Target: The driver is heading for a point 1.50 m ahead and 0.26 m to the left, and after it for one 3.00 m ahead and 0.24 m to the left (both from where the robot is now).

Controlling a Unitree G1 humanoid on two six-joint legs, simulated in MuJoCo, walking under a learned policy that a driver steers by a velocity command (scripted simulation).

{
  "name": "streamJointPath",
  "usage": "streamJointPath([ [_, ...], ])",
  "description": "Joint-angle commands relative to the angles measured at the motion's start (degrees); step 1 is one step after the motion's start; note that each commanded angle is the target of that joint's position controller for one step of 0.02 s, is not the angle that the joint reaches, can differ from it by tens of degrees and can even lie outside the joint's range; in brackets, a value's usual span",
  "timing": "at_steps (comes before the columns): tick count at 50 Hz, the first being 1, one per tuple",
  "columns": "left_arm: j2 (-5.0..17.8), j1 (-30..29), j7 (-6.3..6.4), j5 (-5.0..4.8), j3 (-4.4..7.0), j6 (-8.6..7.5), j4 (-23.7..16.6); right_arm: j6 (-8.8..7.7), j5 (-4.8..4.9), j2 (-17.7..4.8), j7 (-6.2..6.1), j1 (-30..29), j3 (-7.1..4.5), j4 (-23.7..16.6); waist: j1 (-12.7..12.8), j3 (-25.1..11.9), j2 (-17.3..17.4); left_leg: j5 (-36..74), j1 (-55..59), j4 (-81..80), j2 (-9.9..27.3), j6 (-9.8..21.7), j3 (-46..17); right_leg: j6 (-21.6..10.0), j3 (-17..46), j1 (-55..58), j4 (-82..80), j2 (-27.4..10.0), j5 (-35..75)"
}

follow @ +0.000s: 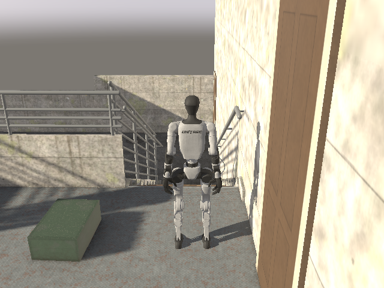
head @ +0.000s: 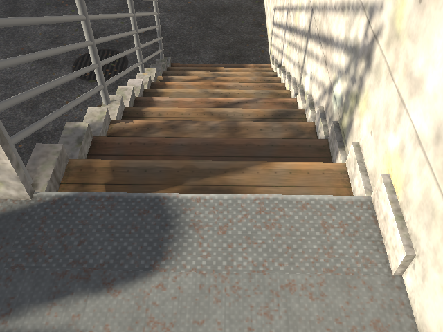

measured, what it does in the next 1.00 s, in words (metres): walks ahead: left foot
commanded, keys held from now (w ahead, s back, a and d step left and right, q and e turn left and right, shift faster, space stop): no key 0.20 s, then w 0.72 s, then w+q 0.08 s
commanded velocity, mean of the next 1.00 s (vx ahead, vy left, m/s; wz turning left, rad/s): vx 0.29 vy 0.00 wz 0.01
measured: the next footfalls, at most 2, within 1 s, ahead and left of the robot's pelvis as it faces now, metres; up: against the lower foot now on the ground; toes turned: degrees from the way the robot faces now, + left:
left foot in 0.92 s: +0.40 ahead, +0.05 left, +0.00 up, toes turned +3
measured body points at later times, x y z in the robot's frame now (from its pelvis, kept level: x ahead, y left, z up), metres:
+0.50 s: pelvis +0.03 -0.02 -0.01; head +0.03 -0.02 +0.44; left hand +0.03 +0.21 -0.16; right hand -0.05 -0.24 -0.17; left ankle -0.01 +0.11 -0.74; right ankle +0.01 -0.10 -0.74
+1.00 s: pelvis +0.28 +0.00 -0.03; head +0.31 +0.00 +0.42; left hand +0.21 +0.22 -0.18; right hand +0.41 -0.24 -0.16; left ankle +0.36 +0.04 -0.74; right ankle +0.08 -0.11 -0.65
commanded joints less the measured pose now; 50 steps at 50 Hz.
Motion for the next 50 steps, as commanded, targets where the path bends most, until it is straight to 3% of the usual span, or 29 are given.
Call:
streamJointPath([
  [1, 3.8, 4.7, 0.09, 0.01, 0.37, -0.27, -0.3, -0.18, 0.04, -4.0, -0.06, 4.7, -0.57, -0.2, 0.0, 3.1, -0.1, 7.3, -2.2, -4.6, 4.6, 1.6, -4.0, -1.6, 3.2, -2.4, -4.4, -4.0, 6.5],
  [6, 4.1, 4.8, 0.11, 0.04, 0.27, -0.56, -0.3, -0.13, 0.0, -3.9, 0.11, 5.2, -0.52, -0.3, -0.3, 3.2, -1.3, 6.3, -2.6, -4.7, 4.7, 1.6, -4.1, -1.6, 3.2, -3.1, -4.8, -3.9, 5.6],
  [10, 3.3, 5.4, 0.19, -0.05, -0.09, -0.86, -0.6, -0.09, -0.05, -4.0, 0.26, 5.0, -0.46, -0.6, 0.0, 2.7, -0.1, 6.2, -2.9, -4.4, 4.4, 1.7, -3.8, -1.6, 3.3, -3.4, -5.1, -3.9, 5.0],
  [11, 3.9, 5.5, 0.0, 0.08, 0.16, -0.58, -0.4, -0.1, -0.06, -3.7, 0.22, 5.8, -0.41, -0.4, -0.4, 2.1, -1.3, 1.3, -2.8, -5.2, 4.1, 1.7, -4.0, -1.8, 3.2, -3.2, -5.4, -3.4, 0.6],
  [13, 4.9, 5.7, -0.21, 0.24, 0.77, 0.0, -1.1, 0.24, -0.13, -5.4, 0.27, 5.9, -1.12, -0.9, -0.1, 3.2, -0.6, -13.4, -5.1, -4.0, 2.0, 2.8, -3.3, -3.0, 2.9, -5.3, -4.3, -1.7, -13.2],
  [14, 4.5, 5.8, -0.2, 0.31, 0.7, 0.02, -1.8, 0.58, -0.43, -6.0, 0.53, 5.6, -1.41, -1.6, 0.0, 4.3, 0.4, -20.7, -6.9, -3.4, 1.3, 3.6, -3.4, -3.9, 3.2, -7.8, -3.9, -1.2, -20.4],
  [15, 5.6, 5.3, -0.52, 0.53, 1.25, 0.37, -2.4, 0.7, -0.45, -5.4, 0.66, 6.1, -1.44, -2.1, -0.4, 7.0, -1.0, -26.6, -9.5, -3.4, 1.6, 4.5, -4.5, -4.7, 3.7, -9.8, -3.2, -1.1, -25.9],
  [18, 3.4, 3.5, -1.02, 0.68, 1.08, -0.27, -4.6, -0.04, -0.45, -5.7, 0.73, 8.6, -1.81, -2.8, -1.6, 8.3, 2.0, -27.8, -7.0, -5.5, 4.7, 6.9, -10.5, -4.8, 3.6, -15.1, 1.5, -0.6, -21.8],
  [20, 2.9, 0.7, -1.96, 1.75, 1.2, -1.36, -6.8, -0.44, -0.57, -8.6, 0.96, 13.3, -2.93, -1.5, -3.5, 5.3, 9.0, -30.8, -0.2, -12.9, 11.9, 10.7, -21.1, -3.9, -2.9, -18.5, 11.7, 2.8, -12.3],
  [21, 3.1, -0.3, -2.17, 2.11, 1.25, -1.91, -7.6, -0.57, -0.63, -9.6, 1.13, 13.0, -3.5, -1.9, -3.7, 6.1, 10.3, -31.7, -0.9, -14.9, 14.7, 12.1, -24.2, -4.1, -4.1, -18.9, 14.9, 1.9, -10.7],
  [22, 3.4, -0.6, -2.47, 1.95, 1.37, -2.51, -8.3, -0.71, -0.61, -9.5, 1.3, 11.6, -3.64, -2.4, -2.9, 6.7, 9.5, -31.0, -4.3, -15.6, 15.4, 12.5, -24.6, -4.5, -3.9, -16.6, 15.2, 0.9, -10.7],
  [24, 2.2, 4.4, -2.91, 1.14, 1.38, -3.53, -7.4, -0.94, -0.32, -9.3, 1.5, 6.4, -3.74, -3.9, 1.3, 7.9, 8.0, -27.6, -12.8, -12.6, 12.4, 10.9, -19.1, -5.7, -4.7, -5.4, 7.0, 1.6, -10.8],
  [25, 0.2, 10.7, -2.57, -0.17, 0.93, -4.54, -5.5, -1.54, -0.4, -10.2, 1.35, 2.9, -4.17, -5.0, 5.0, 8.2, 7.2, -22.4, -19.5, -8.7, 9.7, 9.5, -15.7, -6.3, -3.4, 4.0, 0.9, 2.0, -7.2],
  [26, 3.0, 17.2, -2.0, -0.06, 1.66, -5.2, -3.3, -2.31, -0.44, -7.8, 1.47, -1.0, -3.71, -6.7, 7.7, 7.4, 1.2, -16.9, -26.1, 0.8, 5.5, 7.3, -9.9, -6.5, 2.7, 13.0, -5.1, -1.7, -9.1],
  [27, 10.3, 24.1, -1.5, 0.11, 3.55, -5.53, -1.6, -3.25, 0.16, -2.5, 2.09, -3.9, -2.24, -9.4, 9.8, 4.1, -16.0, -11.6, -33.2, 19.3, -2.4, 3.9, 2.1, -9.5, 23.2, 18.6, -16.6, -13.4, -23.2],
  [28, 12.2, 25.1, -1.69, 0.05, 4.24, -4.98, -1.2, -3.67, -1.99, -6.6, 2.42, -6.6, -2.8, -11.3, 8.9, 6.7, -14.9, -13.9, -39.0, 28.1, -0.6, 4.3, 3.8, -12.2, 31.8, 16.5, -17.8, -20.3, -23.7],
  [29, 9.4, 19.8, -1.88, 0.55, 3.51, -4.93, -2.8, -3.98, -2.62, -7.3, 2.92, -6.9, -3.07, -10.9, 6.1, 8.4, -7.0, -9.9, -39.4, 33.0, 2.2, 4.7, 1.7, -12.2, 28.1, 13.8, -16.7, -18.5, -20.2],
  [31, 8.1, 13.9, -2.06, 0.84, 2.98, -5.41, -5.1, -4.62, -1.55, -5.9, 3.96, -4.6, -2.9, -9.7, 3.1, 7.2, -3.7, -3.3, -37.6, 34.3, 3.8, 4.4, 1.3, -11.0, 20.2, 11.8, -17.7, -14.7, -10.4],
  [33, 6.6, 13.8, -1.79, 0.53, 2.17, -6.17, -4.7, -4.25, -1.8, -5.9, 4.54, -4.7, -3.18, -9.7, 1.9, 5.4, -3.8, 0.6, -36.9, 34.1, 3.7, 3.4, 2.7, -10.4, 13.7, 12.3, -17.3, -12.1, 1.8],
  [36, 5.6, 15.5, -1.37, 0.0, 1.2, -6.84, -3.4, -3.62, -1.99, -5.1, 4.94, -11.0, -2.76, -12.9, 1.4, 4.4, -4.5, 4.9, -37.7, 30.9, 2.6, 2.6, 5.0, -10.9, 7.9, 11.6, -15.9, -10.7, 18.0],
  [39, 6.7, 14.4, -1.15, 0.05, 1.2, -7.34, -3.4, -2.94, -1.19, -3.8, 4.97, -18.6, -1.73, -16.7, 1.8, 5.1, -5.7, 7.7, -29.5, 19.5, 1.0, 2.4, 6.9, -10.8, 3.2, 6.2, -16.3, -9.2, 28.2],
  [41, 7.6, 14.8, -1.16, -0.06, 1.21, -7.33, -3.0, -2.64, -1.3, -4.9, 4.66, -18.3, -1.91, -16.8, 0.9, 5.5, -6.5, 7.3, -23.8, 15.7, -0.3, 4.0, 8.4, -10.8, 2.3, 5.2, -14.6, -10.0, 35.5],
  [43, 9.0, 13.3, -1.18, -0.17, 1.36, -7.48, -3.2, -2.77, -1.27, -6.5, 4.11, -15.2, -2.51, -16.2, -1.5, 3.3, -6.1, 6.3, -16.3, 12.9, -2.3, 6.3, 9.3, -10.1, 0.9, 6.2, -8.9, -10.9, 49.4],
  [45, 10.7, 11.1, -1.19, -0.15, 1.75, -7.21, -3.8, -3.52, -1.06, -9.2, 3.24, -1.4, -4.05, -11.3, -7.7, -4.7, -4.4, 8.9, -0.3, 7.4, -4.5, 8.3, 8.7, -8.0, -1.0, 6.4, 8.2, -9.5, 56.7],
  [46, 10.6, 10.7, -1.35, -0.22, 1.63, -7.07, -4.6, -3.86, -1.86, -12.2, 2.61, 6.9, -5.24, -8.7, -10.6, -9.4, -3.0, 6.1, 11.8, 5.5, 0.9, 9.5, 3.0, -7.2, -1.7, -1.3, 21.3, -7.2, 43.6],
  [47, 8.1, 14.7, -1.55, 1.32, 1.54, -6.4, -4.6, -4.29, -1.95, -16.8, 2.81, 14.2, -6.05, -8.3, -10.5, -15.7, 4.2, -0.3, 19.1, 3.8, 15.8, 12.0, -14.7, -7.0, -5.1, -7.6, 41.3, -2.1, 6.2],
  [48, 4.9, 20.8, -2.66, -0.2, 1.88, -6.04, -4.8, -3.54, -1.37, -18.4, 3.45, 11.1, -6.28, -8.7, -5.1, -17.8, 13.9, -2.7, 25.3, -8.0, 23.4, 20.4, -43.7, -5.7, -0.6, -24.8, 56.9, 5.8, -15.4],
  [49, 8.0, 15.0, -2.67, 1.02, 2.34, -5.7, -6.1, -3.47, 0.07, -15.2, 3.85, 3.9, -5.74, -9.8, -3.3, -9.1, 6.4, -10.2, 18.4, -10.6, 21.0, 19.6, -39.1, -6.6, 1.7, -30.6, 58.1, 0.7, -9.6],
  [50, 8.8, 7.7, -2.97, 1.56, 2.69, -5.93, -8.2, -3.83, 0.47, -10.9, 4.12, -0.7, -4.59, -11.0, -3.0, -3.2, 2.2, -7.3, 10.1, -11.4, 18.5, 18.0, -30.5, -6.6, 1.0, -30.9, 55.2, -1.6, -3.9],
])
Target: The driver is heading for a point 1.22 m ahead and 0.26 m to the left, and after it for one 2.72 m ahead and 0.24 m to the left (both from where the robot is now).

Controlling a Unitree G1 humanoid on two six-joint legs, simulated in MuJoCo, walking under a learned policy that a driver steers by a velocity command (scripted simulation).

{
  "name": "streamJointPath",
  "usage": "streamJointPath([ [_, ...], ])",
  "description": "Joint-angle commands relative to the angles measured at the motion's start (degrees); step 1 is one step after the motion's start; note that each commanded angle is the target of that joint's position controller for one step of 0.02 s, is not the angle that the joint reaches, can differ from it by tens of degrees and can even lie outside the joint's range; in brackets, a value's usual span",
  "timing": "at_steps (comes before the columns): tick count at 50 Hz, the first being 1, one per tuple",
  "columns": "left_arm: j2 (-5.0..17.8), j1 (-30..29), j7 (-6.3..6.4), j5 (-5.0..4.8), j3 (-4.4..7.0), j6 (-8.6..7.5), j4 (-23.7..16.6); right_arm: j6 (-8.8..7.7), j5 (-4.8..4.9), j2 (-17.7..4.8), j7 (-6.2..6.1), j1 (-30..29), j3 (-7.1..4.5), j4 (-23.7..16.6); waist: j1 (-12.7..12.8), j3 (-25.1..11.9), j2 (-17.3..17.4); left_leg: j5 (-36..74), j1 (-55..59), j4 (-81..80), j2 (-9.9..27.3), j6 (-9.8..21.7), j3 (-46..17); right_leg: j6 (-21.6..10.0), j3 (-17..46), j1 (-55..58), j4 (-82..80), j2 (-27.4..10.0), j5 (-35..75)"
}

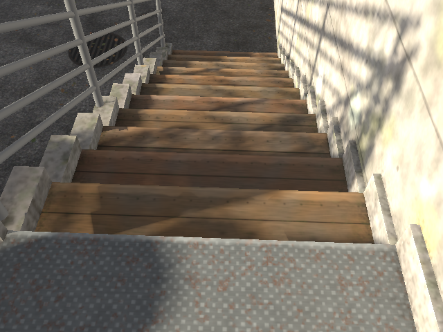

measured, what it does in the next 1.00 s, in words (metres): walks ahead, turning left: right foot, then left foot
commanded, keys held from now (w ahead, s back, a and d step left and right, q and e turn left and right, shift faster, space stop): w+q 0.80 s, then w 0.12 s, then w+e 0.08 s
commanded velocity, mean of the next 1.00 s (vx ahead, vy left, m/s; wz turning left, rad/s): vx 0.50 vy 0.00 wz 0.45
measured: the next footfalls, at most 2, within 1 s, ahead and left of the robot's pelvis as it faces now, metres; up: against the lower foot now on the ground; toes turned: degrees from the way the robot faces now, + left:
right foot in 0.48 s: +0.46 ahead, -0.07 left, +0.00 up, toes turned +15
left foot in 0.98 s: +0.60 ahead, +0.22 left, +0.00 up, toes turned +35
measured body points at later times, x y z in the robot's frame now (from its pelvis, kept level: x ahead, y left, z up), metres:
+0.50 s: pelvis +0.29 -0.01 +0.00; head +0.33 -0.01 +0.45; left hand +0.48 +0.25 -0.08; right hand +0.25 -0.28 -0.14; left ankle +0.08 +0.04 -0.70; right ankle +0.42 -0.08 -0.72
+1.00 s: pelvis +0.52 +0.09 +0.00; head +0.54 +0.11 +0.45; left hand +0.35 +0.26 -0.14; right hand +0.81 +0.01 -0.09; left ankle +0.57 +0.20 -0.72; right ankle +0.43 -0.08 -0.71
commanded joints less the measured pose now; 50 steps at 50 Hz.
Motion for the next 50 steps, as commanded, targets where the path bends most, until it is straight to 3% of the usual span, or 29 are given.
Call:
streamJointPath([
  [1, 5.6, -2.1, -0.63, 0.88, 1.69, -0.65, -5.4, -0.19, 0.71, -4.6, 0.34, 10.0, -1.05, 1.7, -1.9, -1.2, -0.2, -2.6, 20.3, -23.6, 19.6, 8.8, -33.1, -0.7, 2.5, -26.5, 11.4, -4.9, 8.3],
  [2, 5.4, -3.2, -0.91, 1.73, 2.0, -0.12, -6.1, -0.44, 0.54, -3.5, -0.12, 11.1, -0.62, 2.4, -0.5, -0.6, -0.8, 1.3, 16.1, -24.5, 17.5, 7.7, -29.7, 0.0, 2.9, -23.6, 8.0, -6.1, 8.5],
  [3, 2.9, -3.1, -1.06, 1.68, 1.31, 0.68, -6.5, -0.76, 0.47, -2.9, -0.64, 11.3, -0.3, 2.8, 1.0, -0.2, -0.3, 3.9, 12.9, -25.2, 15.6, 6.5, -26.5, 1.0, 2.8, -21.0, 5.3, -6.6, 8.4],
  [6, 2.9, -6.4, -0.79, 1.61, 1.34, 2.65, -8.5, -2.17, 0.08, -5.5, -1.21, 14.7, -0.67, 3.2, 1.5, -0.2, 1.6, 12.4, 10.8, -25.3, 13.3, 6.0, -21.7, 3.6, 0.6, -20.2, -0.7, -5.6, 10.2],
  [11, 4.8, -22.0, -0.28, 0.82, 1.32, 3.16, -14.4, -1.31, 1.21, -6.4, -1.61, 22.4, -0.8, 3.4, -3.4, 1.7, 4.0, 18.5, 17.6, -25.4, 11.6, 4.4, -21.6, 6.3, 0.1, -28.6, -15.6, -5.2, 20.4],
  [16, 6.1, -29.6, -0.52, 0.23, 0.94, 2.75, -18.1, -0.56, 0.26, -6.5, -1.89, 27.8, -0.76, 3.2, -6.5, -0.4, 6.4, 29.1, 26.9, -20.3, 10.9, 4.2, -22.9, 6.1, 0.1, -30.1, -23.1, -3.1, 22.6],
  [18, 6.7, -34.3, -0.69, 0.26, 0.68, 2.47, -20.6, -0.23, -0.1, -7.5, -2.06, 27.9, -1.05, 2.4, -7.1, 1.0, 5.4, 30.1, 28.4, -18.8, 11.9, 4.8, -25.0, 5.8, 0.1, -31.2, -24.7, -2.6, 20.9],
  [19, 6.7, -34.0, -0.9, 0.16, 0.69, 2.27, -20.9, 0.12, -0.28, -7.5, -2.42, 27.8, -1.29, 2.4, -7.5, 0.1, 5.9, 31.2, 29.2, -16.9, 11.3, 4.7, -24.0, 5.0, -0.1, -29.4, -26.2, -2.3, 21.4],
  [21, 7.6, -30.6, -1.43, 0.12, 0.98, 1.68, -20.9, 0.28, -0.62, -8.3, -2.97, 24.9, -1.51, 1.5, -5.0, 0.4, 7.2, 31.8, 25.2, -14.4, 10.6, 3.5, -24.5, 3.7, -0.1, -20.4, -31.4, -1.0, 17.6],
  [23, 10.6, -17.2, -0.94, -0.21, 2.58, 0.75, -17.0, -0.14, -0.14, -10.1, -2.64, 21.3, -2.11, 0.3, 1.1, -4.2, 5.8, 39.7, 20.3, -3.4, 8.0, 0.8, -23.8, 1.7, -1.0, -1.6, -35.8, 1.7, 17.7],
  [24, 13.7, -8.4, -0.28, 0.61, 3.72, -0.13, -15.3, -0.54, 0.41, -9.2, -2.16, 20.2, -2.03, -0.8, 4.9, -10.0, 2.1, 30.6, 13.6, 9.7, 4.7, -0.3, -22.0, -0.2, 5.0, 11.6, -36.6, -4.6, 17.8],
  [25, 19.5, -3.3, 0.36, 1.64, 5.12, 0.39, -16.3, -0.38, 2.78, -2.7, -2.41, 26.8, -0.84, -1.6, 4.4, -22.3, -11.8, -3.1, -1.3, 31.2, -2.4, -2.6, -14.7, -5.0, 26.8, 30.8, -36.7, -22.9, 15.2],
  [26, 17.0, -6.0, 0.01, 0.27, 4.94, 1.94, -16.8, 0.15, 1.75, -7.3, -2.91, 28.2, -1.56, -2.3, 2.4, -25.9, -16.5, -22.4, -9.2, 39.6, -2.1, -2.2, -12.9, -7.8, 41.0, 29.4, -44.7, -26.9, 1.8],
  [27, 12.0, -10.3, 0.27, 0.33, 4.0, 2.59, -17.2, 0.71, 0.58, -10.0, -2.83, 22.9, -2.39, -1.8, 1.8, -14.3, -9.2, -16.5, -13.5, 41.7, 1.8, -2.3, -12.4, -6.5, 34.3, 20.1, -46.9, -23.2, -8.8],
  [28, 8.8, -13.9, 0.34, 0.62, 3.19, 2.39, -17.9, 0.77, 0.22, -9.4, -2.06, 18.6, -2.37, -2.5, 1.4, -7.3, -5.2, -10.6, -13.5, 39.7, 4.1, -2.9, -11.6, -5.3, 25.8, 11.8, -48.2, -20.3, -4.5],
  [29, 8.0, -14.5, 0.53, 0.59, 2.92, 1.63, -17.6, 0.69, 0.06, -7.3, -1.51, 16.7, -2.12, -3.6, 0.5, -3.4, -3.4, -8.3, -12.1, 36.8, 5.6, -3.2, -11.4, -4.6, 20.4, 5.3, -49.8, -18.4, 0.9],
  [31, 8.6, -11.8, 0.5, 1.37, 3.07, 0.34, -15.1, 2.31, -1.25, -5.8, -0.14, 17.1, -1.9, -3.7, -1.6, -2.9, -4.6, -6.6, -8.8, 36.4, 6.4, -3.6, -10.3, -3.9, 13.1, 0.2, -49.7, -16.8, 13.0],
  [33, 8.8, -9.1, 0.14, 0.27, 3.25, -0.78, -14.1, 3.49, -1.36, -5.1, 0.08, 15.8, -1.97, -4.9, -2.6, -2.5, -3.3, -5.2, -9.3, 35.2, 6.2, -3.7, -9.8, -4.6, 8.5, -1.1, -50.2, -16.9, 20.5],
  [35, 8.6, -8.5, 0.04, 0.33, 3.12, -1.13, -13.9, 4.52, -1.24, -5.1, 0.33, 9.9, -2.0, -7.3, -2.6, -0.4, -2.6, 0.5, -14.0, 32.2, 6.9, -4.1, -9.7, -4.9, 5.1, -1.2, -51.9, -17.3, 18.9],
  [37, 7.9, -7.0, 0.53, 0.66, 2.7, -0.64, -13.7, 4.57, -1.16, -4.5, 0.46, 6.2, -1.76, -9.1, -2.2, 0.7, -2.6, 5.1, -16.4, 27.1, 7.1, -4.5, -9.7, -4.8, 2.6, 0.0, -52.0, -17.4, 20.0],
  [40, 9.6, -5.7, 0.57, -0.12, 2.76, -0.92, -13.5, 4.09, -1.42, -4.0, 1.41, 0.7, -1.04, -11.5, -2.2, 1.3, -3.2, 12.0, -13.5, 19.3, 6.9, -3.6, -6.6, -3.3, -3.7, -1.1, -50.3, -17.2, 27.8],
  [41, 8.7, -4.4, 0.18, 0.24, 2.16, -0.57, -12.4, 4.39, -0.47, -3.7, 1.51, -0.2, -0.89, -11.8, -1.9, 1.6, -3.7, 11.2, -10.5, 15.4, 6.1, -3.0, -5.4, -1.7, -5.8, -2.0, -49.6, -16.3, 27.4],
  [43, 9.7, -1.6, -0.03, 0.05, 1.9, -0.36, -11.1, 4.25, -0.37, -4.0, 2.39, -4.6, -0.46, -13.8, -0.4, 4.3, -4.4, 10.6, -6.9, 8.6, 5.3, -1.4, -2.9, -1.6, -7.3, -3.1, -51.5, -16.1, 27.2],
  [44, 10.8, -0.6, -0.03, 0.08, 2.03, -0.1, -10.5, 4.12, -0.43, -4.3, 2.57, -5.4, -0.34, -14.0, 0.0, 4.7, -4.6, 8.4, -5.3, 6.5, 4.9, -0.6, -1.7, -2.1, -7.3, -1.6, -52.0, -16.6, 28.0],
  [45, 11.8, -0.8, -0.03, -0.57, 2.01, -0.02, -9.8, 3.23, -1.6, -4.8, 3.5, -7.1, -0.34, -15.1, 0.5, 5.4, -5.1, 8.7, -3.9, 3.0, 4.1, -0.1, -0.4, -2.1, -7.4, -0.6, -52.1, -16.2, 30.3],
  [47, 14.2, 0.7, 0.12, -1.27, 2.14, 0.32, -7.9, 2.17, -2.8, -4.7, 3.08, -4.2, -0.66, -13.8, -0.5, 2.6, -5.4, 1.3, 1.2, -1.5, 2.1, 0.9, 0.4, -3.1, -7.9, 6.4, -46.2, -16.7, 47.0],
  [48, 14.7, -1.0, 0.44, -1.54, 2.01, 0.64, -8.2, 1.56, -2.68, -5.4, 2.46, 1.8, -1.09, -12.7, -4.3, -1.4, -5.0, 1.4, 8.5, -5.7, 0.7, 1.4, -0.2, -2.8, -8.3, 8.1, -38.3, -15.7, 58.3],
  [49, 13.4, 0.2, 0.61, -2.14, 1.5, 0.94, -7.8, 1.11, -2.89, -8.3, 1.3, 10.6, -1.98, -9.0, -7.9, -8.0, -2.3, 3.1, 21.6, -6.8, 0.8, 2.7, -0.8, -2.2, -8.7, 4.8, -27.3, -14.1, 57.6],
  [50, 9.8, 1.8, 0.72, -1.68, 0.27, 0.98, -10.0, 0.37, -3.24, -13.0, -0.12, 21.0, -3.12, -7.1, -10.8, -17.4, 5.6, 3.8, 37.3, -6.9, 15.3, 5.4, -16.6, -1.5, -9.1, -6.2, -8.1, -11.3, 33.8],
])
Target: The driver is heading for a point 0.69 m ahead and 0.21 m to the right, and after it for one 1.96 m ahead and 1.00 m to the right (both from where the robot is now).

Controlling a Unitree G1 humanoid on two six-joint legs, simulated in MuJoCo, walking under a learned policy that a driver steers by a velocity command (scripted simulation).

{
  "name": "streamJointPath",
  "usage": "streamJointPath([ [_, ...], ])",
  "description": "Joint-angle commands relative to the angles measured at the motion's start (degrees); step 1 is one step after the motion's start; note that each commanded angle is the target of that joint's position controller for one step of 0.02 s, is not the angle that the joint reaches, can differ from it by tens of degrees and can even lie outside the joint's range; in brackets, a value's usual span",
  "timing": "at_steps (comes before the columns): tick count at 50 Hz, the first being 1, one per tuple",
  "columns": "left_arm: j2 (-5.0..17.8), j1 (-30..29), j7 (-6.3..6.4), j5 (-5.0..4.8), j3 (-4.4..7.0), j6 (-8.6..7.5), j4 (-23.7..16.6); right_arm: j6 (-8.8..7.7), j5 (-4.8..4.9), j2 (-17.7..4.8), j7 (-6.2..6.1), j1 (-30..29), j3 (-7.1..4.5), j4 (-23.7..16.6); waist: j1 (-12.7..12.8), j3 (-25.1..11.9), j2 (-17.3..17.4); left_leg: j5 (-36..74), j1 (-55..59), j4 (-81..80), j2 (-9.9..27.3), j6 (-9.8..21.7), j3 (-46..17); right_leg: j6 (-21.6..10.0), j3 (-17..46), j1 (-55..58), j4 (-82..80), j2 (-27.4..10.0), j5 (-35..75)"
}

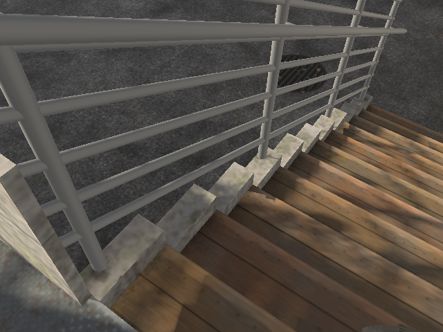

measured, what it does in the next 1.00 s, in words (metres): goes down, turning right: right foot 0.17 m lower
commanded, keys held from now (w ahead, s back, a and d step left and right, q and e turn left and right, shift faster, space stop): w+e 1.00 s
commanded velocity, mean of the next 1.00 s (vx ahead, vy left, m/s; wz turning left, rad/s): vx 0.50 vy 0.00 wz -0.44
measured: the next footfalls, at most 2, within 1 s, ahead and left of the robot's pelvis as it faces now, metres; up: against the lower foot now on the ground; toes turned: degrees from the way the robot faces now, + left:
right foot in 0.62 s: +0.40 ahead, -0.17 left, -0.17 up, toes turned -22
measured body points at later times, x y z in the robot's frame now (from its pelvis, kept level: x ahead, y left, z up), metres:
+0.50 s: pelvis +0.23 -0.02 -0.03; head +0.23 -0.02 +0.42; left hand +0.41 +0.21 -0.15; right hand +0.14 -0.27 -0.17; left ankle +0.10 +0.07 -0.72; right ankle +0.37 -0.18 -0.73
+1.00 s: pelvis +0.45 -0.09 -0.17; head +0.44 -0.08 +0.28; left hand +0.59 +0.14 -0.31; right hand +0.44 -0.37 -0.29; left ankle +0.59 +0.00 -0.84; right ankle +0.37 -0.16 -0.89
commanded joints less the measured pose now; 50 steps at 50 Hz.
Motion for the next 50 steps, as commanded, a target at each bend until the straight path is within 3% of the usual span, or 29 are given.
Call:
streamJointPath([
  [1, 2.1, 9.3, -0.01, -2.19, -0.18, 0.14, -4.5, -1.17, 1.02, -14.9, -2.51, 25.8, -4.29, 3.8, -9.1, -25.7, 16.0, 2.1, 50.2, -12.3, 27.8, 12.7, -41.0, -4.0, 8.0, -34.6, 43.9, 4.2, -6.9],
  [2, 8.7, 0.5, 0.45, -0.96, 1.78, 0.56, -5.1, -0.86, 3.03, -12.5, -2.75, 23.8, -3.99, 3.0, -11.0, -17.8, 1.3, 5.5, 42.1, -14.3, 25.8, 9.9, -35.7, -5.1, 16.9, -39.2, 44.0, 1.8, -2.2],
  [4, 6.5, -3.2, 0.43, -0.37, 2.03, 0.57, -6.6, -1.62, 1.85, -7.4, -2.26, 17.0, -2.33, 5.2, -6.2, -6.2, 0.7, 23.9, 27.7, -16.0, 19.4, 4.5, -17.4, -5.5, 19.9, -35.2, 34.9, -1.7, 5.9],
  [6, 3.9, 1.1, 0.0, 1.7, 1.92, 2.76, -4.3, -1.73, 2.7, -3.7, -3.04, 14.3, -1.7, 5.2, -3.0, -4.4, 2.7, 21.9, 21.2, -18.5, 15.8, 1.4, -10.0, -4.9, 19.1, -29.9, 31.5, -3.0, 9.8],
  [7, 3.9, 2.4, -0.62, 1.59, 2.12, 4.08, -4.2, -2.09, 3.64, -3.3, -3.27, 14.5, -1.33, 5.0, -2.3, -5.0, 3.2, 23.5, 20.1, -19.6, 15.7, 1.2, -8.4, -4.2, 18.0, -28.1, 32.1, -1.9, 10.5],
  [8, 4.7, -0.1, -0.84, 1.16, 2.69, 5.25, -5.6, -2.41, 4.16, -4.5, -3.67, 14.9, -1.6, 5.5, -2.0, -2.9, 3.5, 20.5, 18.0, -21.5, 14.3, 1.3, -6.2, -3.3, 16.2, -28.6, 32.1, -1.1, 11.9],
  [11, 4.3, -3.2, -1.3, 1.91, 2.85, 6.3, -7.2, -2.51, 2.37, -7.7, -5.0, 18.7, -2.59, 7.3, -2.8, 0.2, 5.0, 13.5, 19.6, -22.5, 14.9, 2.0, -4.0, -3.2, 17.6, -35.1, 32.3, -1.5, 20.8],
  [13, 5.7, -9.5, -1.25, 1.62, 3.86, 5.55, -9.9, -3.67, 3.63, -5.5, -5.72, 19.5, -1.69, 9.6, -2.2, 4.6, 4.1, 8.0, 21.3, -21.9, 13.7, -0.1, -3.3, -3.0, 20.7, -41.3, 24.4, -1.1, 27.0],
  [15, 6.8, -10.9, -2.46, 1.33, 4.3, 5.92, -10.7, -4.76, 3.71, -7.8, -5.54, 19.1, -2.3, 10.0, -1.2, 5.9, 3.0, 1.4, 18.7, -21.4, 14.1, 0.8, -2.2, -2.5, 19.7, -41.7, 16.6, 0.0, 35.8],
  [20, 5.3, -14.5, -3.86, 3.81, 4.26, 7.05, -12.1, -5.34, 3.53, -5.6, -7.24, 21.3, -0.86, 11.2, -2.7, 1.3, 2.3, -2.5, 17.0, -6.7, 16.3, -1.1, 1.6, -4.1, 19.6, -36.6, 11.1, 1.4, 55.8],
  [21, 5.9, -16.9, -3.82, 4.13, 4.62, 7.12, -12.8, -5.02, 2.57, -6.3, -6.71, 22.2, -1.02, 11.6, -4.0, 3.3, 1.6, -0.7, 17.3, -2.3, 17.1, -1.5, 2.5, -4.8, 18.8, -38.8, 11.1, 1.6, 56.0],
  [24, 4.4, -25.4, -4.84, 3.47, 3.74, 7.09, -15.6, -4.47, 1.08, -5.5, -6.64, 27.5, -0.47, 11.9, -9.3, 6.8, 1.3, -4.8, 17.6, 4.6, 16.7, -3.7, 4.6, -4.9, 15.3, -38.8, 1.9, 1.9, 58.4],
  [25, 3.8, -26.9, -4.97, 3.15, 3.46, 6.61, -16.4, -4.11, 1.34, -3.6, -7.09, 29.0, -0.15, 12.5, -9.8, 7.9, 2.2, -4.2, 16.1, 7.6, 17.0, -4.1, 4.9, -4.9, 14.0, -36.7, -0.6, 2.1, 59.2],
  [28, 3.4, -23.7, -4.73, 2.64, 2.66, 5.79, -13.7, -2.62, 1.71, -5.8, -8.54, 28.2, -0.42, 11.6, -9.9, 7.2, 0.5, 2.2, 16.6, 19.6, 18.5, -3.8, 5.3, -5.6, 10.5, -29.9, -7.9, 1.4, 57.7],
  [30, 6.8, -11.5, -2.96, 2.77, 4.36, 5.58, -8.8, -1.52, 2.18, -8.1, -8.84, 28.5, -0.98, 12.8, -4.9, 1.6, 1.2, 16.8, 16.0, 37.2, 17.8, -2.8, 5.9, -7.0, 6.8, -16.2, -10.2, 3.9, 52.7],
  [31, 8.6, -0.3, -2.44, 2.8, 5.45, 5.73, -4.5, -1.24, 3.7, -11.5, -8.58, 25.4, -2.32, 11.9, 1.2, -6.0, 1.8, 19.4, 10.4, 52.0, 16.9, -2.5, 5.5, -8.5, 7.8, 0.3, -9.8, 4.9, 49.1],
  [32, 15.7, 6.5, -1.9, 4.06, 7.56, 5.53, -1.5, -1.79, 4.74, -8.5, -7.12, 26.0, -2.2, 10.7, 3.9, -7.6, -17.3, -26.2, -9.9, 84.7, 4.4, -6.0, 11.3, -14.5, 10.1, 18.6, -3.3, 0.2, 74.7],
  [33, 20.2, 8.6, -2.82, 2.17, 8.18, 5.25, -2.9, -2.32, 5.63, -6.0, -6.44, 26.4, -1.23, 7.5, 3.7, -19.0, -18.6, -45.5, -35.4, 101.6, 3.4, -6.8, 2.0, -23.2, 26.7, 41.3, 14.9, -12.3, 91.8],
  [34, 18.5, 9.0, -2.51, -0.27, 7.98, 4.92, -5.8, -2.07, 5.11, -8.1, -6.0, 20.6, -1.04, 4.9, 6.9, -25.1, -5.7, -39.1, -38.2, 98.0, 5.8, -7.1, -2.3, -25.5, 32.9, 38.2, 8.4, -16.5, 83.5],
  [35, 15.7, 3.0, -0.63, -0.62, 6.84, 5.64, -6.6, -0.77, 2.66, -8.3, -6.3, 12.6, -1.2, 4.4, 5.1, -16.4, 6.5, -30.4, -34.6, 90.3, 6.4, -6.8, -1.6, -19.9, 30.5, 22.8, 0.2, -12.3, 71.0],
  [36, 16.3, 1.9, 0.8, 0.0, 6.78, 5.36, -6.4, -0.36, 2.94, -5.3, -6.16, 19.3, -0.44, 2.8, 0.7, -16.6, -3.4, -27.3, -35.7, 89.8, 5.5, -8.2, -3.3, -26.8, 40.1, 16.9, -2.8, -19.5, 64.6],
  [37, 13.3, 1.1, 1.27, 0.51, 5.82, 4.7, -5.6, 0.83, 1.02, -4.9, -6.53, 23.3, 0.28, 4.1, -2.2, -13.4, -2.9, -25.8, -38.5, 82.7, 8.9, -8.0, -8.3, -28.5, 47.8, 10.0, -5.8, -22.7, 34.7],
  [38, 10.0, -2.4, 0.72, 0.76, 4.47, 4.15, -7.3, 2.57, -0.3, -6.0, -7.28, 17.9, 0.13, 3.7, -2.2, -7.1, 1.7, -25.4, -33.0, 76.9, 9.8, -8.5, -9.3, -26.9, 48.8, -7.0, -8.5, -19.5, 17.3],
  [39, 7.6, -7.5, 0.26, 2.2, 2.94, 2.71, -7.7, 2.97, 0.71, -6.3, -7.32, 13.6, -0.23, 2.5, -5.1, -1.1, 4.8, -13.0, -28.9, 62.9, 10.2, -9.4, -9.9, -21.5, 43.2, -18.8, -11.1, -12.1, 7.1],
  [41, 10.5, -11.1, 0.91, 1.77, 2.78, 0.62, -8.4, 2.4, 0.61, -6.0, -5.37, 9.5, -0.28, 0.2, -7.8, 3.3, 2.6, 4.1, -12.3, 34.2, 8.7, -12.4, -7.7, -18.2, 33.9, -36.0, -15.2, -3.5, 17.1],
  [43, 12.6, -8.8, 0.63, 1.32, 3.73, 1.15, -7.7, 2.2, -0.34, -3.8, -3.82, 18.3, 0.11, 5.8, -7.7, -3.9, -4.3, 8.1, -1.5, 31.4, 6.7, -11.5, -5.1, -17.1, 30.6, -31.7, -11.0, -1.4, 28.8],
  [44, 12.8, -6.9, -0.15, 1.55, 4.19, 1.61, -8.0, 2.51, 0.61, -4.5, -3.33, 23.8, -0.51, 8.4, -7.9, -7.0, -6.8, 14.3, -2.8, 36.4, 7.1, -10.3, -5.7, -18.1, 31.5, -26.8, -9.0, -2.3, 27.2],
  [47, 10.3, -4.9, -0.74, 1.0, 3.98, 3.47, -11.3, 2.5, 0.96, -6.2, -2.45, 8.5, -1.08, 3.1, -3.0, -1.3, -4.1, 7.1, -11.9, 30.3, 7.2, -9.4, -6.9, -19.4, 38.4, -22.4, -7.6, -3.3, 13.3],
  [50, 10.9, -3.4, -0.66, 2.01, 4.04, 3.83, -13.3, 1.45, 1.73, -6.1, -2.09, 7.5, -1.12, 2.0, -2.6, -0.1, -5.7, -4.1, -7.3, 26.9, 5.2, -9.5, -6.7, -19.0, 40.8, -22.3, -3.6, -3.8, 16.0],
])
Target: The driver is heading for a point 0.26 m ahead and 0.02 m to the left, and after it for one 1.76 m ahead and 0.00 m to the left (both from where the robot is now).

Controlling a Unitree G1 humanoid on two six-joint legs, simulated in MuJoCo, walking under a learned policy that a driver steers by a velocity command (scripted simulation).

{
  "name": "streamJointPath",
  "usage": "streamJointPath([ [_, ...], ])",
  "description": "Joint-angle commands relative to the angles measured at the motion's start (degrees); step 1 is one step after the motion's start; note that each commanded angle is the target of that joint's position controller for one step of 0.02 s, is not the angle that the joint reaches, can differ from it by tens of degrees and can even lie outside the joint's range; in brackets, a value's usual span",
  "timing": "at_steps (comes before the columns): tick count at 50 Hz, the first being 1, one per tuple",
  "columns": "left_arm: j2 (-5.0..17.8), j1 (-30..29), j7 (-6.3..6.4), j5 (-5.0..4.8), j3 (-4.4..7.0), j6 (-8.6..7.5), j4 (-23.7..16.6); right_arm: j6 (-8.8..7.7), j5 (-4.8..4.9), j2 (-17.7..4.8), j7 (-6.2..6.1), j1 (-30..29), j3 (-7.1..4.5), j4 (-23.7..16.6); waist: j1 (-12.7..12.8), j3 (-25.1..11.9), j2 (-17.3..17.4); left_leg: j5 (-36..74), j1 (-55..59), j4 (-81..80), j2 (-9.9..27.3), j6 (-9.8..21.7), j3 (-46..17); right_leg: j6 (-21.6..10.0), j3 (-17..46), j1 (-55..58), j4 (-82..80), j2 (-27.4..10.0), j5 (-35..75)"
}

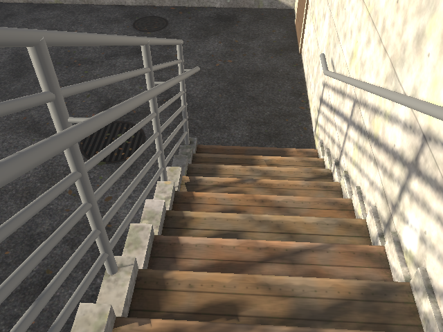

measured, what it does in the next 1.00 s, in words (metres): goes down: left foot, then right foot 0.17 m lower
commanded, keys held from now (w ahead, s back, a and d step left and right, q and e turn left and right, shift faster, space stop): w+e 0.02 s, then w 0.02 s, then no key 0.96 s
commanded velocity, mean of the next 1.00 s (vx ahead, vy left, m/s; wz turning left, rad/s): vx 0.14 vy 0.00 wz -0.15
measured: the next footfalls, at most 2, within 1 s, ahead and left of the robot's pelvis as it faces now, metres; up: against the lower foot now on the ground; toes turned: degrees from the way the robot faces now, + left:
left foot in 0.08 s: +0.08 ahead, +0.15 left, +0.00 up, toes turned -1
right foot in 0.48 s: +0.30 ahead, -0.05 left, -0.17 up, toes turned -7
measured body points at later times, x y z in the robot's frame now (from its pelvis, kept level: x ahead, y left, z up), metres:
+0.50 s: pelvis +0.18 +0.02 -0.11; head +0.20 +0.02 +0.34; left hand +0.38 +0.20 -0.23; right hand +0.06 -0.23 -0.24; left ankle +0.05 +0.15 -0.70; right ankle +0.27 -0.05 -0.86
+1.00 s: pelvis +0.24 +0.03 -0.15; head +0.24 +0.03 +0.30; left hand +0.31 +0.25 -0.30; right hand +0.30 -0.21 -0.29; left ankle +0.27 +0.15 -0.89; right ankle +0.26 -0.05 -0.89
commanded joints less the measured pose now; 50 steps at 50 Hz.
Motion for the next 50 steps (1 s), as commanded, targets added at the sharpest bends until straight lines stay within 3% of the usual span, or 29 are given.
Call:
streamJointPath([
  [1, 9.5, -3.6, 0.17, 0.87, 2.28, -0.42, -6.3, -1.57, 0.39, -5.1, 0.41, 1.9, -1.72, -2.4, -4.1, 6.3, -7.6, -7.5, 9.1, -2.5, -1.9, 0.5, 0.3, -12.8, 19.0, -9.6, -8.1, -15.2, 17.2],
  [3, 8.9, -10.2, 0.97, 0.5, 2.4, -0.43, -7.3, -2.3, -0.2, -5.9, 0.64, 21.6, -2.68, 3.7, -13.6, 4.2, -6.0, -13.2, 30.7, -11.9, -4.4, 0.8, 3.5, -8.0, 12.3, -18.9, 9.2, -10.6, 30.5],
  [4, 6.6, -13.6, 1.66, -0.3, 2.25, -1.06, -7.9, -3.66, -1.08, -9.3, 0.33, 30.4, -3.67, 6.5, -17.8, 5.0, 3.0, -5.6, 34.6, -25.0, -0.9, 3.1, -2.3, -3.5, 6.6, -21.8, 30.5, -2.9, 25.8],
  [5, 1.2, -7.2, 2.65, 0.35, 1.35, -2.14, -8.6, -4.75, 0.76, -12.2, 0.3, 30.4, -3.53, 6.8, -9.9, 8.6, 13.8, 25.5, 36.2, -27.7, 12.3, 5.7, -20.0, -1.5, 5.1, -33.3, 43.6, 4.7, -8.3],
  [6, 2.6, -2.3, 3.34, 0.44, 1.37, -1.56, -8.2, -5.1, 2.77, -14.1, 0.52, 25.2, -3.89, 4.9, -3.2, 9.6, 10.4, 29.8, 35.8, -31.2, 18.2, 8.0, -32.3, -0.4, 4.2, -41.7, 41.7, 1.0, -11.2],
  [7, 4.4, -5.5, 3.3, 1.02, 1.39, -0.57, -6.6, -5.81, 3.14, -13.0, 0.36, 23.6, -3.77, 4.4, -4.9, 11.2, 7.0, 22.4, 33.1, -31.4, 18.2, 10.5, -32.4, 1.2, 3.2, -43.6, 41.5, -1.0, -9.3],
  [9, 6.0, -11.8, 2.52, 0.51, 2.05, 1.01, -6.8, -5.48, 1.59, -10.0, -0.51, 15.4, -2.77, 2.4, -3.4, 11.8, 3.9, 10.3, 22.2, -27.5, 13.5, 10.5, -23.2, 1.6, 4.7, -38.5, 34.7, -4.6, 2.5],
  [10, 3.3, -9.8, 1.46, 0.69, 1.32, 1.47, -5.5, -4.96, 1.61, -7.5, -0.65, 13.3, -1.85, 1.9, -1.6, 9.5, 4.4, 13.7, 17.2, -24.4, 12.8, 11.2, -20.0, 1.1, 3.1, -32.2, 36.7, -3.6, 10.3],
  [11, 2.4, -10.1, 0.88, 1.1, 1.0, 1.85, -5.4, -4.98, 2.0, -7.5, -0.64, 14.0, -1.5, 2.4, -0.9, 7.7, 4.3, 15.5, 13.4, -24.4, 12.0, 10.2, -16.9, 1.0, 1.8, -28.5, 36.6, -2.8, 15.7],
  [12, 4.7, -13.8, 0.74, 1.78, 1.7, 1.9, -5.9, -5.16, 1.84, -8.4, -0.84, 12.7, -1.81, 2.2, -0.2, 6.7, 0.5, 0.5, 12.8, -19.4, 7.4, 7.4, -11.9, 1.2, 4.4, -29.9, 30.9, -2.8, 26.5],
  [15, 2.3, -19.2, 0.57, 2.25, 0.27, 1.46, -6.9, -5.65, 2.32, -7.9, -1.55, 14.0, -1.4, 2.4, -1.5, 5.8, 2.7, -7.5, 6.7, -19.1, 4.2, 7.1, -6.7, 2.7, -1.2, -24.1, 18.8, -0.1, 41.3],
  [17, 1.4, -23.9, 0.02, 1.63, -0.26, 0.94, -7.9, -5.77, 2.72, -7.6, -2.12, 15.1, -1.21, 3.2, -3.7, 7.0, 3.6, -16.2, 3.6, -18.3, 2.1, 8.4, -3.9, 5.0, -7.2, -15.3, 7.2, 0.3, 47.3],
  [20, 0.1, -28.3, -0.28, -0.51, -1.3, -0.59, -8.6, -4.32, 1.39, -6.2, -2.63, 18.6, -0.96, 4.2, -8.4, 8.2, 6.2, -14.6, 11.8, -11.9, 1.1, 10.1, -4.0, 6.2, -8.0, -11.7, -9.7, -4.1, 47.6],
  [22, 0.5, -19.3, -0.8, -1.68, -1.02, -1.08, -4.8, -1.23, -0.15, -5.2, -3.46, 17.5, -0.73, 4.5, -6.1, 7.0, 7.0, -11.6, 13.1, -4.5, 1.4, 10.3, -3.5, 4.8, -6.1, -1.4, -17.8, -9.0, 52.1],
  [24, 2.5, -4.0, -1.0, 1.1, 0.13, -1.4, 2.2, 0.46, 0.81, -4.5, -4.42, 19.8, -0.59, 4.1, -1.3, 5.7, 0.1, -5.7, 13.7, 12.8, -1.4, 10.8, -0.3, 1.9, -7.2, 12.1, -31.6, -11.5, 54.8],
  [25, 5.3, 0.8, -1.29, 1.98, 1.35, -1.14, 4.6, 0.34, 1.28, -2.7, -4.06, 23.3, -0.34, 5.1, -1.0, 2.9, -6.8, -19.5, 5.9, 27.0, -5.5, 10.0, 1.0, 1.1, -4.8, 23.0, -27.6, -14.8, 61.6],
  [26, 7.6, 5.0, -1.9, 1.61, 1.14, -1.84, 5.0, 0.6, 3.76, 0.0, -3.7, 28.9, -0.57, 4.5, -2.3, -6.3, -14.6, -53.6, -11.2, 49.6, -10.5, 6.8, 3.6, -3.1, 0.9, 42.7, -1.5, -26.0, 99.2],
  [28, 6.5, -1.1, -1.7, -1.92, 0.63, -2.16, 2.5, 1.77, 2.84, -3.1, -4.81, 23.5, 0.01, 3.3, -1.4, -10.5, -6.5, -43.5, -19.6, 57.9, -8.2, 7.1, -3.1, -9.6, 6.6, 35.5, -4.7, -30.2, 78.9],
  [29, 5.4, -7.1, -0.72, -1.07, -0.2, -3.2, 0.8, 1.79, 2.16, -4.2, -5.19, 17.9, 0.11, 0.9, -1.6, -8.9, -3.8, -27.6, -19.8, 48.9, -7.1, 5.6, -5.7, -13.2, 8.4, 25.0, -10.6, -30.7, 49.6],
  [30, 2.7, -9.7, 0.2, -0.45, -1.52, -3.74, 0.7, 2.68, 0.97, -5.3, -5.36, 12.7, -0.27, 0.1, -2.4, -4.8, -4.2, -18.9, -15.7, 42.3, -6.3, 3.6, -6.8, -14.4, 12.3, 12.6, -15.3, -31.3, 39.9],
  [32, -0.3, -10.0, 0.35, 1.33, -3.35, -4.4, 1.2, 4.51, -0.17, -4.6, -5.15, 12.2, -0.63, 2.2, -4.2, 0.4, -3.7, -14.8, -8.6, 39.3, -8.0, 1.9, -5.8, -13.4, 9.6, -2.2, -14.6, -26.5, 45.6],
  [35, -0.5, -8.8, 1.39, 0.05, -4.8, -4.56, 2.3, 4.66, 0.08, -0.6, -3.22, 7.7, 0.21, 1.4, -5.5, 1.4, -4.7, -3.4, -1.1, 14.3, -8.1, -0.3, -7.1, -9.8, 4.8, -7.6, -15.3, -20.7, 39.8],
  [38, 1.5, -9.7, 1.05, -0.09, -4.5, -3.45, 2.2, 5.09, 0.45, 0.3, -2.29, 7.3, 1.35, 3.3, -5.4, -0.6, -12.3, -3.1, 15.0, -6.4, -7.9, -0.7, -1.4, -3.2, 2.5, -9.1, -18.9, -16.5, 25.9],
  [41, 3.6, -10.5, 0.29, -0.19, -3.79, -1.55, 1.2, 5.68, 1.86, -0.8, -1.5, 1.1, 1.67, 1.8, -3.7, 6.3, -13.1, -7.1, 23.0, -19.0, -7.1, 0.1, 1.0, -1.8, 5.7, -14.8, -25.1, -16.3, 3.5],
  [44, 3.0, -7.8, 0.63, 1.14, -3.65, 0.38, 1.2, 4.28, 1.57, -1.7, -1.62, 3.5, 1.88, 3.8, -3.4, 8.0, -6.3, -9.0, 30.4, -33.6, -5.3, 2.4, 0.3, -1.3, 9.6, -13.1, -25.0, -16.4, -2.8],
  [45, 1.7, -7.5, 0.94, -0.3, -3.71, 0.21, 1.6, 3.13, 1.21, -1.9, -1.84, 5.2, 2.24, 4.3, -3.5, 6.7, -5.9, -4.4, 34.9, -35.2, 0.1, 3.6, -5.3, 0.7, 10.1, -13.8, -24.9, -16.1, 0.0],
  [46, 1.0, -3.9, 0.79, -1.25, -3.55, 0.1, 2.2, 2.2, 1.39, -4.3, -2.03, 3.4, 1.98, 4.8, -0.3, 7.6, -1.1, -0.8, 34.8, -34.5, 2.1, 5.5, -7.2, 1.7, 7.5, -12.8, -25.4, -13.8, 5.9],
  [48, 2.9, -7.4, 1.0, -0.68, -2.4, 0.89, 3.4, 0.39, 1.72, -1.1, -0.92, 1.3, 2.93, 4.6, -2.3, 7.3, 0.1, -8.4, 21.1, -39.9, 1.2, 5.8, -7.2, 2.5, 2.3, 1.0, -21.5, -11.5, 11.3],
  [50, 1.3, -8.0, 0.56, -0.4, -2.28, 1.21, 3.8, -0.28, 1.81, -1.6, -0.96, 1.5, 3.2, 5.8, -1.1, 5.5, 2.3, -10.0, 19.5, -42.2, 0.7, 5.1, -7.1, 2.3, 1.6, 5.9, -20.9, -11.8, 13.0],
])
